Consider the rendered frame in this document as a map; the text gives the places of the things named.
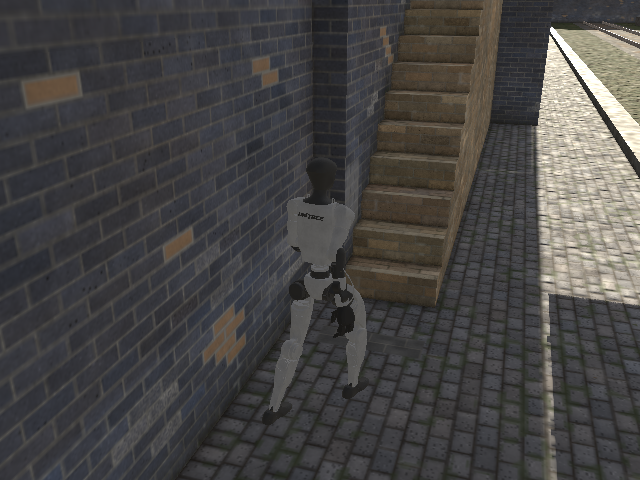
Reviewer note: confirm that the stairs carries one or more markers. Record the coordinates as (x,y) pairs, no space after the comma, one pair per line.
(436,119)

